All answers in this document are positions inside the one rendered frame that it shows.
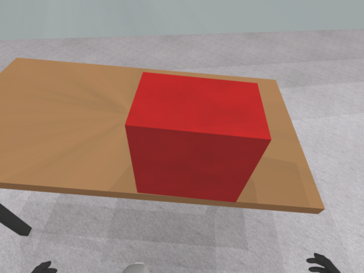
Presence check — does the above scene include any robot left hand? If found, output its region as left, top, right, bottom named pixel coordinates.
left=32, top=261, right=57, bottom=273

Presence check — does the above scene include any robot right hand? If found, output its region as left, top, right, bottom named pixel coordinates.
left=307, top=253, right=340, bottom=273

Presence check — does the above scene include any carton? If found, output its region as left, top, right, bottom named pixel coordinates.
left=125, top=72, right=271, bottom=202

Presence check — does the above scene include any table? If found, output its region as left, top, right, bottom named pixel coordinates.
left=0, top=57, right=325, bottom=236

